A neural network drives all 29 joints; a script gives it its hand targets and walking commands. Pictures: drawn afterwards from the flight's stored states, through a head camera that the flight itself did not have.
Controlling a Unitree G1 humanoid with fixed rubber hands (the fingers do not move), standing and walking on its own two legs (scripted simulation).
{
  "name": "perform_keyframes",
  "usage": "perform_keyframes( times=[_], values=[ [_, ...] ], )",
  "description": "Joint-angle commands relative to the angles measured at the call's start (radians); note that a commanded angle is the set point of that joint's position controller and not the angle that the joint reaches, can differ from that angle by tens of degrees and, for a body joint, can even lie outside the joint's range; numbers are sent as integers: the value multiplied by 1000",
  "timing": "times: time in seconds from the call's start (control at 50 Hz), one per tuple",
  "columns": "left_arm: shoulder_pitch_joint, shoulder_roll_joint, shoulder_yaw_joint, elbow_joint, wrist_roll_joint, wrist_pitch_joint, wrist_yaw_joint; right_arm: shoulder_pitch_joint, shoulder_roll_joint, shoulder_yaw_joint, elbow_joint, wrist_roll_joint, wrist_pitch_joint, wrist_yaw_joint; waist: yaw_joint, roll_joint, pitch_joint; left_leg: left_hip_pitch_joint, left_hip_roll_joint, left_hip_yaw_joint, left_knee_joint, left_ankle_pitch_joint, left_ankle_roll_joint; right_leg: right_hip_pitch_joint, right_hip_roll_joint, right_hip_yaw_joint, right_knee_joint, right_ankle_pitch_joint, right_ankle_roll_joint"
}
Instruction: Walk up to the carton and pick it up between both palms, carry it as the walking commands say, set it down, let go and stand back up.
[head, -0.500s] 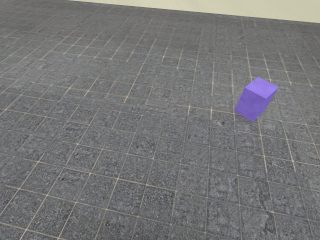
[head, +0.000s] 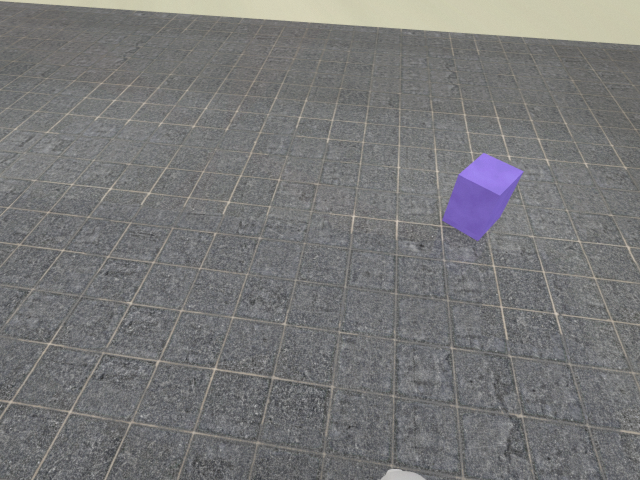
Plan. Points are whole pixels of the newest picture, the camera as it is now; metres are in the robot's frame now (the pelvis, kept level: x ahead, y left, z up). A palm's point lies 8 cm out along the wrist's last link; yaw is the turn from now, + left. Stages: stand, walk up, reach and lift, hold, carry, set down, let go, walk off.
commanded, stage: walk up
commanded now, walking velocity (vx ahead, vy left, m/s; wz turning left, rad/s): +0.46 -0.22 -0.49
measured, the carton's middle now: (480, 197) +1.31 -0.70 -0.65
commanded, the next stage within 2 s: none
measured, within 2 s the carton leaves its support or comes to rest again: neither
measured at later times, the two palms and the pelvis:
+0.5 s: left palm (226, 459) +0.18 +0.14 -0.11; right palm (586, 375) +0.30 -0.41 -0.12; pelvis +0.19 -0.12 +0.00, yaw -12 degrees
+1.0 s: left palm (307, 235) +0.61 +0.04 -0.13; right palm (574, 362) +0.33 -0.42 -0.14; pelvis +0.44 -0.17 -0.01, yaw -21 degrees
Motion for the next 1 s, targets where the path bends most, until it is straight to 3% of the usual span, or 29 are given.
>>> perform_keyframes(
  times=[0.0, 0.04, 0.06, 0.08, 0.12, 0.14, 0.16, 0.18, 0.2, 0.24, 0.28, 0.3, 0.34, 0.42, 0.44, 0.5, 0.54, 0.58, 0.62, 0.64, 0.66, 0.68, 0.7, 0.72, 0.76, 0.84, 0.9, 0.92, 0.98],
  values=[
    [-20, 78, 62, -106, 30, -12, -16, -33, -227, -110, -57, -17, -24, -13, 27, 209, 4, 113, 228, -26, -241, -295, 56, -10, -66, -17, -8, 41, 60],
    [-1, 40, 50, -100, 16, -19, -1, -83, -205, -99, -61, -33, -19, 21, 38, 298, -10, 17, 192, 38, -243, -416, 56, 162, -28, -118, -147, -22, 60],
    [56, 33, 45, -77, 19, -24, 4, -117, -206, -95, -65, -31, -14, 26, 61, 282, 30, -13, 205, 51, -220, -448, 59, 178, -8, -158, -171, 4, 59],
    [95, 30, 36, -44, 19, -36, 16, -102, -214, -101, -69, -28, -10, 29, 66, 243, 54, -4, 216, 79, -170, -448, 49, 221, -3, -189, -267, 36, 41],
    [232, 58, 42, 27, 19, -55, 30, -123, -205, -100, -72, -26, -6, 34, 117, 109, 13, -41, 132, 171, 131, -426, 50, 383, -16, -150, -461, 91, 27],
    [392, 141, 75, 76, 19, -71, 47, -156, -148, -68, -99, -14, 0, 39, 183, -153, -28, -226, 55, 176, 495, -407, 44, 542, -112, 75, -535, -2, -33],
    [494, 260, 107, 81, 21, -79, 62, -257, -77, -39, -199, -7, -4, 46, 208, -329, 89, -558, -54, 98, 827, -400, 31, 531, -289, 568, -729, -369, -88],
    [393, 302, 107, 70, 16, -87, 77, -281, -62, -30, -212, -14, -18, 53, 171, -351, 147, -685, -39, -9, 935, -305, 29, 456, -357, 799, -852, -411, -140],
    [280, 278, 97, 42, 16, -88, 85, -285, -61, -36, -235, -9, -28, 52, 140, -375, 134, -656, -8, -94, 893, -248, 24, 388, -341, 856, -874, -419, -166],
    [182, 144, 76, 40, 12, -107, 85, -246, -69, -62, -173, -4, -39, 53, 66, -127, 135, -542, 16, -53, 888, -118, 5, 378, -227, 584, -813, -69, -126],
    [192, 121, 67, 52, 14, -126, 89, -209, -60, -56, -148, -3, -26, 63, 53, -167, 70, -437, -4, -18, 805, -84, -5, 374, -185, 445, -759, 204, -95],
    [194, 99, 67, 48, 17, -131, 89, -225, -50, -55, -155, -9, -19, 61, 52, -146, 66, -424, -16, 11, 782, -61, -20, 386, -179, 395, -763, 191, -129],
    [290, 70, 58, 81, 9, -136, 94, -271, -25, -52, -168, -9, -22, 69, 87, -182, 98, -511, -22, 8, 749, -25, -20, 487, -184, 392, -739, 394, -115],
    [384, 66, 65, 93, 11, -134, 107, -369, -13, -43, -189, -8, -18, 67, 127, -170, 136, -575, -31, 35, 621, 4, -45, 573, -175, 405, -727, 574, -139],
    [368, 56, 66, 95, 9, -135, 108, -351, -7, -41, -170, -10, -22, 68, 123, -212, 112, -539, -48, 51, 576, 35, -49, 587, -151, 358, -721, 638, -124],
    [403, 50, 72, 108, 11, -131, 115, -467, 25, -22, -212, 1, -30, 77, 168, -184, 116, -566, -44, 83, 425, -13, -49, 674, -184, 361, -697, 746, -148],
    [411, 53, 73, 126, 19, -122, 119, -454, 30, -16, -216, 10, -41, 72, 175, -243, 95, -518, -67, 118, 289, -49, -46, 734, -161, 293, -629, 885, -130],
    [373, 60, 72, 127, 15, -118, 116, -400, 39, -15, -193, 15, -47, 66, 132, -191, 51, -377, -97, 151, 190, -40, -34, 700, -172, 284, -571, 1040, -121],
    [229, 63, 68, 86, 4, -114, 105, -104, -13, -41, -128, 12, -72, 42, -19, -187, -104, 147, -107, 168, 54, 68, -4, 443, -75, 158, -336, 973, -91],
    [188, 36, 64, 56, -10, -126, 98, 129, -84, -84, -46, -3, -80, 23, -117, -162, -258, 485, -31, 92, 48, 144, 23, 245, -45, 151, -108, 856, -71],
    [198, -29, 49, 13, -20, -141, 101, 299, -201, -106, -20, -15, -81, 16, -154, 178, -323, 685, 259, -263, 32, 340, 69, -45, 59, 84, 148, 78, -36],
    [196, -50, 55, -15, -19, -143, 100, 370, -263, -113, -18, -12, -73, 16, -131, 259, -347, 695, 415, -548, -14, 514, 114, -148, 71, 75, 304, -195, -17],
    [185, -6, 65, 3, 3, -141, 99, 270, -203, -97, -49, -1, -64, 15, -119, 271, -291, 572, 385, -483, -42, 440, 205, -137, -17, 98, 380, -171, -16],
    [131, -25, 60, 6, 6, -132, 92, 166, -145, -81, -74, -5, -67, 14, -85, 127, -203, 427, 351, -363, -37, 357, 196, -149, -63, 105, 379, -104, -10],
    [70, -54, 47, -5, 22, -113, 66, 49, -66, -61, -92, -8, -71, 16, -38, 59, -122, 247, 262, -174, -97, 189, 180, -114, -99, 60, 273, -38, -12],
    [62, -64, 39, -41, 40, -77, 21, -1, -113, -100, -133, -5, -63, 11, 25, 119, -18, -30, 276, -52, -188, 63, 111, 60, -114, -2, -141, 23, 3],
    [24, -73, 39, -57, 37, -75, 1, 46, -107, -111, -107, -12, -51, 12, 16, 142, -9, 25, 235, 15, -195, -21, 101, 61, -76, -60, -250, 167, 11],
    [63, -53, 37, -55, 35, -75, -2, 16, -138, -118, -103, -11, -50, 11, 37, 194, -52, 37, 220, 39, -166, -51, 82, 150, -70, -65, -305, 178, 2],
    [137, -31, 37, 2, 41, -98, 26, 3, -136, -99, -101, -11, -30, 34, 76, 178, -43, -40, 151, 112, -51, -316, 73, 329, -4, -202, -325, 168, -13]
  ],
)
